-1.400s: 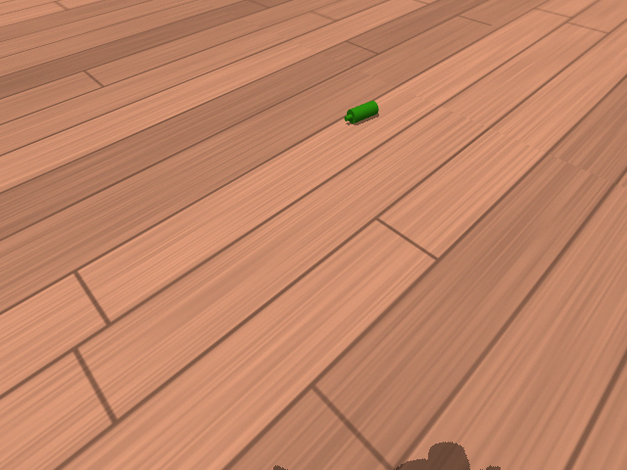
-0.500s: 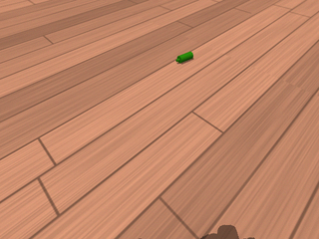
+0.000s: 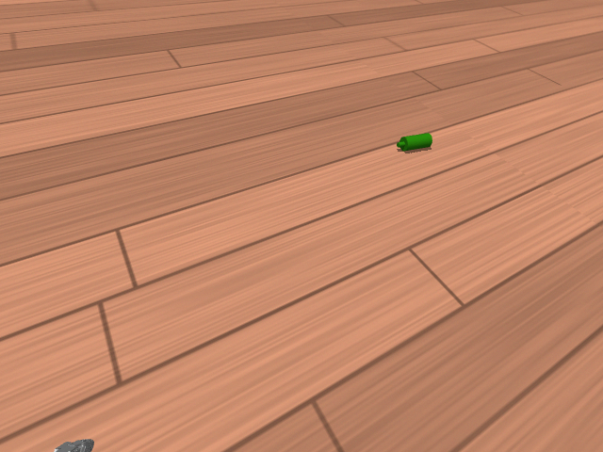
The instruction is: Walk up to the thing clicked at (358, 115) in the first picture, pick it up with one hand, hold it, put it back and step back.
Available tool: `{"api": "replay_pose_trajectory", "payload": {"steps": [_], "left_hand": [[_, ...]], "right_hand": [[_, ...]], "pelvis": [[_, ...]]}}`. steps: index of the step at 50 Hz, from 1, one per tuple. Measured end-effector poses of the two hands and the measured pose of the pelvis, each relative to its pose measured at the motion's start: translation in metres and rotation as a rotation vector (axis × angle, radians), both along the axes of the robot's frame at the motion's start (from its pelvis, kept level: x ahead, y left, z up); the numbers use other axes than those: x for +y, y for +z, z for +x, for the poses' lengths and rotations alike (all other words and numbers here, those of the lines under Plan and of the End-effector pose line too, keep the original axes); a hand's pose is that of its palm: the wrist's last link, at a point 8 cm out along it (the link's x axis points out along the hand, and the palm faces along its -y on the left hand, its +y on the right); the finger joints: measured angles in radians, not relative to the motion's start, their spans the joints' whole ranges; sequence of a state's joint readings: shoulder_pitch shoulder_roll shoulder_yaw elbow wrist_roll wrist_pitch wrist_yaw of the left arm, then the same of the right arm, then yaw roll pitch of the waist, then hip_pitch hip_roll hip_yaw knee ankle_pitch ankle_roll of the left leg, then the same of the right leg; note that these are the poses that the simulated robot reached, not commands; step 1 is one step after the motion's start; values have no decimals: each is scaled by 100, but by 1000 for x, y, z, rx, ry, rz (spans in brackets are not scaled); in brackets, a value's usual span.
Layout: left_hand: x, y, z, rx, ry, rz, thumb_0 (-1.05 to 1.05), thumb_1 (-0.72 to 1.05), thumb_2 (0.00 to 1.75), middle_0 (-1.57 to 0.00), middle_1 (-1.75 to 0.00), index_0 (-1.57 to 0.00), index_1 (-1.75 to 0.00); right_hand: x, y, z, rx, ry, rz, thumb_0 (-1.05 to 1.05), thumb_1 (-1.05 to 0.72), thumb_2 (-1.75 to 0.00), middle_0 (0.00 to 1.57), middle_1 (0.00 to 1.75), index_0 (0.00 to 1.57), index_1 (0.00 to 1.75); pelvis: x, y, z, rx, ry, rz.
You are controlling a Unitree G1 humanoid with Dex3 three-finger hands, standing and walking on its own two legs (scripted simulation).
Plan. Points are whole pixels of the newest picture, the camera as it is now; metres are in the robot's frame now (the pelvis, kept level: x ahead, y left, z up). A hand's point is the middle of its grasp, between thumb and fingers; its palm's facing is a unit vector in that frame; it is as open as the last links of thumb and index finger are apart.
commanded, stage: walk up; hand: left
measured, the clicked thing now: (413, 142) +1.89 -0.62 -0.72
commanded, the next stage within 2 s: none
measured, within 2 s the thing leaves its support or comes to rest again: neither
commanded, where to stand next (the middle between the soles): +1.66 -0.96 m, yaw +23 degrees
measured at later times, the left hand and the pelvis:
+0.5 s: hand (201, 298) +0.39 +0.22 -0.14, palm faces +0.08 -0.96 -0.28, open 7.4 cm; pelvis +0.26 -0.06 -0.02, yaw +9 degrees
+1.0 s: hand (232, 262) +0.51 +0.18 -0.18, palm faces +0.17 -0.94 -0.29, open 7.4 cm; pelvis +0.53 -0.09 -0.02, yaw +13 degrees
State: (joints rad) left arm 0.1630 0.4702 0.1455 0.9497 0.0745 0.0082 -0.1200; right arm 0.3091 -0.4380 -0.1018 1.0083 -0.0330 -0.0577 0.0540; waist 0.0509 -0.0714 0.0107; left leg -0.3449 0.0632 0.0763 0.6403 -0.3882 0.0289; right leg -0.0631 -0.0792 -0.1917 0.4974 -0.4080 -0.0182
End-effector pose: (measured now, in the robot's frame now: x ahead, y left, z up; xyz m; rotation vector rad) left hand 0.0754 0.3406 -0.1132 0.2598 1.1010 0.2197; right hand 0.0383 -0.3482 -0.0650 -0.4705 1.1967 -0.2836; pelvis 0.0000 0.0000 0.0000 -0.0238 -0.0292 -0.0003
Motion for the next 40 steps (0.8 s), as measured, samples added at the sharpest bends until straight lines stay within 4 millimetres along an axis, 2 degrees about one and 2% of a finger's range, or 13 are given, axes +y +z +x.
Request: {"api": "replay_pose_trajectory", "payload": {"steps": [2, 5, 9, 13, 17, 21, 24, 26, 29, 33, 37, 40], "left_hand": [[13, -11, 5, 41, 8, 9, 0, 90, 90, -20, -30, -21, -30], [15, -14, 25, 89, 1, 0, 1, 91, 90, -20, -30, -20, -30], [8, -8, 68, 43, -9, -38, 1, 91, 90, -20, -30, -20, -30], [-4, -5, 113, 15, -15, -62, 1, 91, 90, -20, -30, -20, -30], [-22, -2, 167, -8, -17, -70, 1, 91, 90, -20, -30, -20, -30], [-47, 0, 235, -57, -27, -62, 1, 91, 90, -20, -30, -20, -30], [-67, 2, 289, -127, -21, -36, 1, 91, 90, -20, -30, -20, -30], [-79, 6, 312, -172, -9, -16, 1, 91, 90, -20, -30, -20, -30], [-94, 16, 323, -175, 36, -14, 0, 91, 90, -20, -30, -20, -30], [-102, 26, 320, -114, 99, -5, 0, 90, 90, -20, -30, -21, -30], [-100, 24, 317, -41, 162, 5, 0, 90, 90, -20, -30, -21, -30], [-96, 16, 322, 7, 210, 4, 0, 90, 90, -20, -30, -21, -30]], "right_hand": [[-2, 5, 24, -64, 19, -46, 1, -90, -90, 20, 30, 20, 30], [-3, 14, 44, -116, -3, -81, 0, -90, -90, 20, 30, 20, 30], [1, 22, 66, -73, 8, -84, 0, -90, -90, 20, 30, 20, 30], [4, 20, 95, -23, 33, -59, 0, -90, -90, 20, 30, 21, 30], [-1, 11, 133, 14, 51, -26, 0, -90, -90, 20, 30, 21, 30], [-19, -8, 179, 52, 69, -5, 0, -89, -90, 21, 30, 21, 30], [-42, -30, 224, 78, 88, -4, 0, -89, -90, 21, 30, 21, 30], [-53, -40, 261, 81, 99, 0, 0, -89, -90, 21, 30, 21, 30], [-54, -38, 326, 30, 152, 28, 1, -90, -90, 20, 30, 21, 30], [-50, -24, 413, -71, 241, 62, 1, -90, -90, 20, 30, 21, 30], [-48, -11, 486, -107, 303, 60, 0, -90, -90, 20, 30, 20, 30], [-47, -3, 535, -111, 338, 40, 0, -90, -90, 20, 30, 20, 30]], "pelvis": [[7, -8, 15, -9, 0, 19], [12, -7, 38, -12, 15, 31], [9, 3, 72, -14, 38, 44], [2, 6, 110, -14, 63, 47], [-13, 5, 155, -5, 91, 48], [-33, -4, 204, 11, 120, 58], [-52, -19, 245, 14, 143, 50], [-64, -22, 266, 1, 157, 33], [-74, -12, 295, -13, 176, 35], [-82, 1, 338, -18, 191, 22], [-88, 6, 383, -12, 208, 8], [-91, 4, 421, -7, 221, 0]]}}
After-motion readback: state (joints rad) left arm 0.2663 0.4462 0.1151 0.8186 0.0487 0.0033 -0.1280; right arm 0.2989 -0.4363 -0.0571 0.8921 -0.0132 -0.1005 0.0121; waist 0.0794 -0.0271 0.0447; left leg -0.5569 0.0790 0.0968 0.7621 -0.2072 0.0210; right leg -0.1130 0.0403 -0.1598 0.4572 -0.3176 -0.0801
